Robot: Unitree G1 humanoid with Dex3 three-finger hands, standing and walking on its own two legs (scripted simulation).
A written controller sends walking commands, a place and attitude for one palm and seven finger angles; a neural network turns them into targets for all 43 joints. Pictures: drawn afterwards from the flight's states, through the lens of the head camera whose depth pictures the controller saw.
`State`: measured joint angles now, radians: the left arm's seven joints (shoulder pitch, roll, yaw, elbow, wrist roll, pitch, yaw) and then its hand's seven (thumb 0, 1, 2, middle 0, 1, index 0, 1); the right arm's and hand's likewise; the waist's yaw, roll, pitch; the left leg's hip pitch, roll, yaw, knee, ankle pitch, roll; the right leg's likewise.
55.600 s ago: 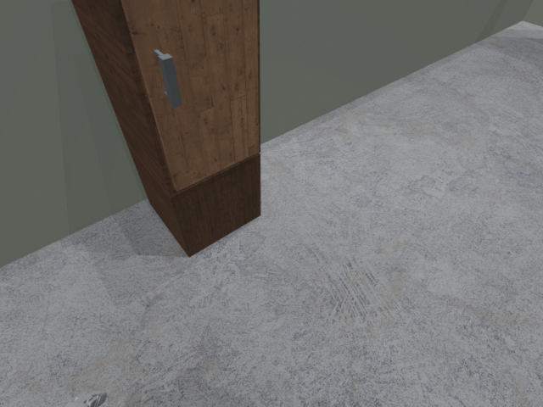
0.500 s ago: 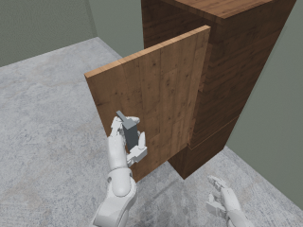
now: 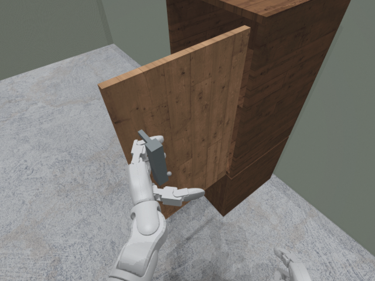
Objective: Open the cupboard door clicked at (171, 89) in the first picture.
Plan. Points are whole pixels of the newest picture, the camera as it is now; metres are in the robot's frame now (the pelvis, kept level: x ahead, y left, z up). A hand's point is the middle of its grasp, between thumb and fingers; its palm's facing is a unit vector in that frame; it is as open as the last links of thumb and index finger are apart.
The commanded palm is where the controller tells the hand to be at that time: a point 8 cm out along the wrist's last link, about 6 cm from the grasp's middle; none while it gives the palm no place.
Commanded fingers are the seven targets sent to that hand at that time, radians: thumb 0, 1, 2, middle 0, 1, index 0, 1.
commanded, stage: open thumb and fingers to let go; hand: left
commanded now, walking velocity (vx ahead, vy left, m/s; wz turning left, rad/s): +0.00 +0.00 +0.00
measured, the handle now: (152, 157) +0.36 +0.10 +0.08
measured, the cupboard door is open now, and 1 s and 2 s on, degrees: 91 93 93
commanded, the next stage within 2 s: slide the hand sideways off the handle in 0.22 s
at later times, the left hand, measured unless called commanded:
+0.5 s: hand (162, 190) +0.27 +0.07 +0.09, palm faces -0.15 -0.99 -0.08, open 16.4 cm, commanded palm +0.25 +0.10 +0.08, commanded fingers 0.00 -0.50 0.30 -0.15 -0.30 -0.15 -0.30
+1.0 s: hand (141, 207) +0.24 +0.10 +0.09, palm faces -0.10 -0.99 -0.02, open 16.3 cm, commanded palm +0.21 +0.16 +0.08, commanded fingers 0.00 -0.50 0.30 -0.15 -0.30 -0.15 -0.30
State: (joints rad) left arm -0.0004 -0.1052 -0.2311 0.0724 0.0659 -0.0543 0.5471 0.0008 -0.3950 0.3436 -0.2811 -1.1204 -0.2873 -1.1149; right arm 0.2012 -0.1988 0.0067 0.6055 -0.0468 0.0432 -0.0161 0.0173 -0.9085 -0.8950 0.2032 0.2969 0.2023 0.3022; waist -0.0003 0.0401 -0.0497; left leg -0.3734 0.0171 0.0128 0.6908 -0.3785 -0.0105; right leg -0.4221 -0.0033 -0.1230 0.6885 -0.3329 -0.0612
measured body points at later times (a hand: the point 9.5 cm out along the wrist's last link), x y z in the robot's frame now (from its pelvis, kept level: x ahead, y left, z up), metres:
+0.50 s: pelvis -0.01 +0.02 +0.00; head +0.00 +0.00 +0.45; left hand +0.28 +0.12 +0.09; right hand +0.17 -0.19 -0.09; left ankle -0.01 +0.13 -0.72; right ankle +0.02 -0.08 -0.72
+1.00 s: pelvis +0.00 +0.02 +0.00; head +0.01 +0.01 +0.45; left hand +0.24 +0.16 +0.09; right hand +0.18 -0.19 -0.08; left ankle -0.01 +0.13 -0.72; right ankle +0.02 -0.08 -0.72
